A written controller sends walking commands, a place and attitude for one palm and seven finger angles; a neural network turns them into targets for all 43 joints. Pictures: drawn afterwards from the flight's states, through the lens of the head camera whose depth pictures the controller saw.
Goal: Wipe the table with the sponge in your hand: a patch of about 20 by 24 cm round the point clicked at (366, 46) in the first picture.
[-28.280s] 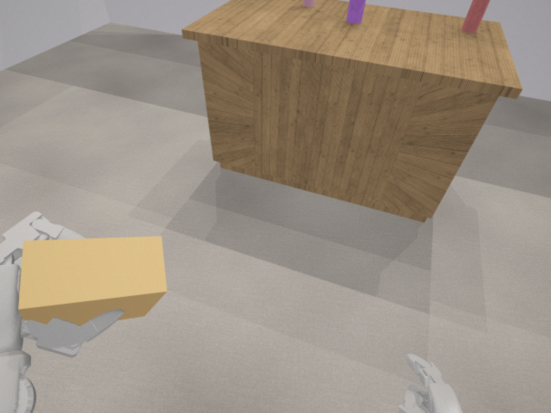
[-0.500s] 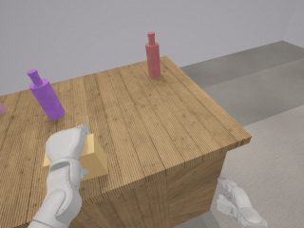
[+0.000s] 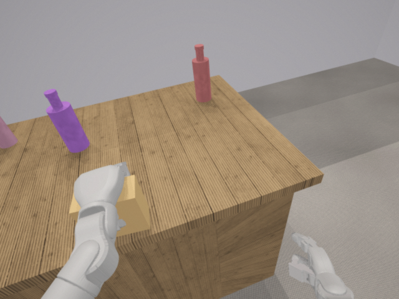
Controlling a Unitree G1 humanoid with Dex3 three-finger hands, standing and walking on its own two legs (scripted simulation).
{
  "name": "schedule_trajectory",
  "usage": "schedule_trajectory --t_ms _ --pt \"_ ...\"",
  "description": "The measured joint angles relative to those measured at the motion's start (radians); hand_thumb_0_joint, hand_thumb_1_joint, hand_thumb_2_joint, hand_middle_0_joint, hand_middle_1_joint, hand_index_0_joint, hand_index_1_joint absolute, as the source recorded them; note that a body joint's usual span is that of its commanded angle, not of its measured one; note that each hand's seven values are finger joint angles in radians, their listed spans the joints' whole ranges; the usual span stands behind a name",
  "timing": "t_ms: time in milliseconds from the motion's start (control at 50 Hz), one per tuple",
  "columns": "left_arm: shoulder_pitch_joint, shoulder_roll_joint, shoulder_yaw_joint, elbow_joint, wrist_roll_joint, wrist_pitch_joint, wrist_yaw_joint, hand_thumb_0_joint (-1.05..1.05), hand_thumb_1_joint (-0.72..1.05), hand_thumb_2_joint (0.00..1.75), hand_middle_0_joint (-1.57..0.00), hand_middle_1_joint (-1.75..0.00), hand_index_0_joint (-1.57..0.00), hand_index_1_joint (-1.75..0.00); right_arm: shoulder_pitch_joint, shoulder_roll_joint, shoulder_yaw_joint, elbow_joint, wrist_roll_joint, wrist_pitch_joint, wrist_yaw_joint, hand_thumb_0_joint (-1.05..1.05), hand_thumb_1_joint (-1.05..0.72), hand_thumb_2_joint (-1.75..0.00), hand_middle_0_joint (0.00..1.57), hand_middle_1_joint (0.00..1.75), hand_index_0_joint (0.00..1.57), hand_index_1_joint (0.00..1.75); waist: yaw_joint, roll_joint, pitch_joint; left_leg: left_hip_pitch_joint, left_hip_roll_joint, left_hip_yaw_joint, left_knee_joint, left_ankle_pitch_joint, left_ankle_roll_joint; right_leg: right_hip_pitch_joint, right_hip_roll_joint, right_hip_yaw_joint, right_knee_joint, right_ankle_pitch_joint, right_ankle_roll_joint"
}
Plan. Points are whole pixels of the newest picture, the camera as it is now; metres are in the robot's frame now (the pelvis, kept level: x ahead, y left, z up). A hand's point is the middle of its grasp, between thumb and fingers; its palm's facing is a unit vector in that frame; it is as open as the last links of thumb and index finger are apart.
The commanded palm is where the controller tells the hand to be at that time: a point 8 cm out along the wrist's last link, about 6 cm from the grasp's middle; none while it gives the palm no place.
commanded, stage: slide across to the third lane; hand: left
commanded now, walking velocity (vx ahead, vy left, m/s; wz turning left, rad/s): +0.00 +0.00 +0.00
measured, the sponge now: (117, 214) +0.27 +0.23 +0.05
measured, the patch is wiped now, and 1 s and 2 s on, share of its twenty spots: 0.70 0.85 1.00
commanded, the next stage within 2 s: wipe forward along the third lane in 0.32 s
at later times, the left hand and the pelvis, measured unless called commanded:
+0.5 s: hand (137, 189) +0.30 +0.19 +0.10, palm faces +0.07 -0.07 -0.99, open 9.9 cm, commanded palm +0.27 +0.18 +0.14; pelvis -0.01 -0.01 +0.00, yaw +1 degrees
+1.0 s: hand (139, 178) +0.33 +0.19 +0.10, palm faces -0.02 -0.05 -1.00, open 9.9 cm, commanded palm +0.32 +0.20 +0.12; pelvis -0.02 -0.03 +0.00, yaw +1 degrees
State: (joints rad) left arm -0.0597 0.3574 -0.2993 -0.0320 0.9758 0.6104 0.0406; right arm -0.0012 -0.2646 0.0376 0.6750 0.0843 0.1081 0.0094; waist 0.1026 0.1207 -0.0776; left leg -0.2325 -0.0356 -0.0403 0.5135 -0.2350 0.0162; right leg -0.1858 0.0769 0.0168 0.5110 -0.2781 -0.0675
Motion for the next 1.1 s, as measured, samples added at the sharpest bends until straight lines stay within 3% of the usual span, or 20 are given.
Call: schedule_trajectory --t_ms 420,580,720,1100 --pt "-0.22 -0.069 -0.09 0.216 -0.019 -0.025 0.013 0.0 -0.51 1.07 -0.71 -1.37 -0.78 -1.32 0.022 0.009 -0.002 0.039 0.006 -0.044 0.001 0.01 -0.9 -0.9 0.2 0.3 0.19 0.3 0.011 -0.003 -0.004 -0.034 -0.006 -0.031 0.009 0.018 -0.015 -0.035 -0.005 -0.034 0.028 -0.002 -0.014" --pt "-0.218 -0.087 -0.057 0.256 -0.031 0.007 0.038 -0.01 -0.51 1.07 -0.72 -1.37 -0.79 -1.31 0.014 0.014 0.006 0.052 0.0 -0.007 0.001 0.01 -0.9 -0.9 0.2 0.3 0.19 0.3 -0.001 -0.011 -0.022 -0.026 0.005 -0.012 0.005 0.011 -0.02 -0.036 0.006 -0.014 0.029 -0.002 -0.018" --pt "-0.27 -0.088 -0.049 0.32 -0.015 0.028 0.008 -0.01 -0.52 1.07 -0.73 -1.36 -0.8 -1.3 0.011 -0.002 0.003 0.044 0.002 0.009 -0.022 0.01 -0.9 -0.9 0.2 0.3 0.19 0.3 -0.014 -0.019 -0.019 -0.034 0.011 -0.014 0.003 0.018 -0.023 -0.044 0.012 -0.016 0.027 0.005 -0.024" --pt "-0.481 -0.053 0.05 0.655 -0.023 -0.124 0.002 0.0 -0.55 1.08 -0.77 -1.34 -0.83 -1.28 0.116 -0.01 -0.007 0.065 -0.001 0.004 -0.081 0.01 -0.9 -0.9 0.2 0.3 0.19 0.3 -0.053 -0.027 -0.039 -0.118 0.026 -0.027 0.023 0.024 -0.013 -0.127 0.03 -0.029 0.04 0.024 -0.044"
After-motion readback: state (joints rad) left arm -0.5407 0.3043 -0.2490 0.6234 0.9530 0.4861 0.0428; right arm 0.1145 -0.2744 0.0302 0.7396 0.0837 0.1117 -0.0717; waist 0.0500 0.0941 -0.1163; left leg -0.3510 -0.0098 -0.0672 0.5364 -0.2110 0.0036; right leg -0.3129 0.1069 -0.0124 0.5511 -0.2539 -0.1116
